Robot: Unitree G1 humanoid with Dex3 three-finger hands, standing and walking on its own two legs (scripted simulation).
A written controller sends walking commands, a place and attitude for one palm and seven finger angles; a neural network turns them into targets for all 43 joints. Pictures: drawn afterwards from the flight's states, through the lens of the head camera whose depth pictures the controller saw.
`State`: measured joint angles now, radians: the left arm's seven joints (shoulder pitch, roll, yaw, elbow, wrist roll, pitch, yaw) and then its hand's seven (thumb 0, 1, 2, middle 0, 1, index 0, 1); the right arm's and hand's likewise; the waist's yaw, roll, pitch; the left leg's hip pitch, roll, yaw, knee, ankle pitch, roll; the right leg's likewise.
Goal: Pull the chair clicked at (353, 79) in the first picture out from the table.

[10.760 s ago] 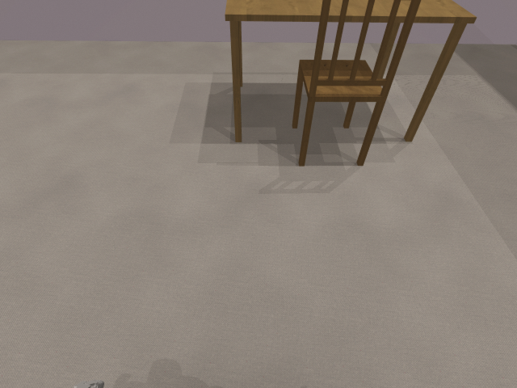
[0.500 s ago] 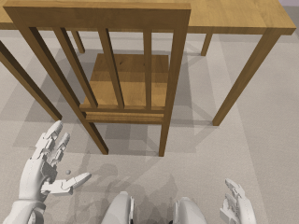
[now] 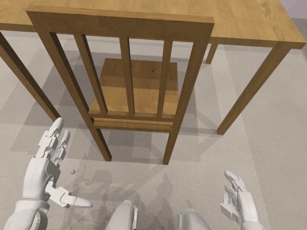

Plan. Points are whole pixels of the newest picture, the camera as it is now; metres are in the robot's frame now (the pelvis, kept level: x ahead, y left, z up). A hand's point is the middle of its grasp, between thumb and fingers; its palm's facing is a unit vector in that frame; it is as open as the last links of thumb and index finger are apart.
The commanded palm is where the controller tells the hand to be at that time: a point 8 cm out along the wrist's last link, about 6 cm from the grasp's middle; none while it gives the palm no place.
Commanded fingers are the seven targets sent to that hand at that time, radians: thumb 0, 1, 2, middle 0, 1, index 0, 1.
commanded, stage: raise the hand toward the chair's back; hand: left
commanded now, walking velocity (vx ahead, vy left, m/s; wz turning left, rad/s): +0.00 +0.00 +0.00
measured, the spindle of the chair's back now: (128, 83) +0.51 +0.12 +0.04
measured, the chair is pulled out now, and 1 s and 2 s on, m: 0.00 0.00 0.00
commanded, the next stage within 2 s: aim the fingers beside a spindle in 0.74 s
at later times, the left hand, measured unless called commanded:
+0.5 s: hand (76, 160) +0.26 +0.20 +0.06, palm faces +0.04 -1.00 -0.05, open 16.9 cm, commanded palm +0.23 +0.25 +0.06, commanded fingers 0.00 -0.50 0.30 -0.06 -0.08 -0.06 -0.08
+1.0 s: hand (80, 162) +0.25 +0.19 +0.05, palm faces +0.04 -1.00 -0.05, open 16.9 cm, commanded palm +0.24 +0.24 +0.06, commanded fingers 0.00 -0.50 0.30 -0.06 -0.08 -0.06 -0.08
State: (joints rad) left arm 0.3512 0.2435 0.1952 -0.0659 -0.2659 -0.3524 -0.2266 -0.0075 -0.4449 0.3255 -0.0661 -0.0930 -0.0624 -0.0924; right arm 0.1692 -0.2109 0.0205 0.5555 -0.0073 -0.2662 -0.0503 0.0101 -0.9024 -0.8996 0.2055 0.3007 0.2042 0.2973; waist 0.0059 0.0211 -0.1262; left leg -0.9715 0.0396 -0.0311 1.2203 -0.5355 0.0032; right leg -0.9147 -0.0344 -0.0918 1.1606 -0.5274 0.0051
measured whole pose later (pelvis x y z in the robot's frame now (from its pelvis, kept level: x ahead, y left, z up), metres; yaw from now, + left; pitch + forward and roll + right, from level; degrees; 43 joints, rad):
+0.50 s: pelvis +0.01 -0.01 +0.01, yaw +0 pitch +16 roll -2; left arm 0.28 0.25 0.24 0.01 -0.29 -0.34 -0.26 -0.01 -0.50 0.30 -0.06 -0.08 -0.06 -0.08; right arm 0.21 -0.26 0.00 0.59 0.00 -0.25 -0.05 0.01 -0.90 -0.90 0.21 0.30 0.20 0.30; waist -0.01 0.02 -0.13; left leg -0.93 0.05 -0.02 1.18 -0.53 -0.01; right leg -0.89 -0.03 -0.08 1.14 -0.53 -0.01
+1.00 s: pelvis -0.01 -0.02 +0.00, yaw +0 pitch +16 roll -2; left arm 0.20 0.25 0.24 0.09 -0.28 -0.37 -0.27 -0.01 -0.50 0.30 -0.06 -0.08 -0.06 -0.08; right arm 0.19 -0.25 0.02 0.60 0.00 -0.29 -0.07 0.01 -0.90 -0.90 0.21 0.30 0.20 0.30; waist 0.00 0.03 -0.12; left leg -0.96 0.05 -0.03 1.20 -0.52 -0.02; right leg -0.92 -0.03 -0.09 1.17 -0.52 -0.02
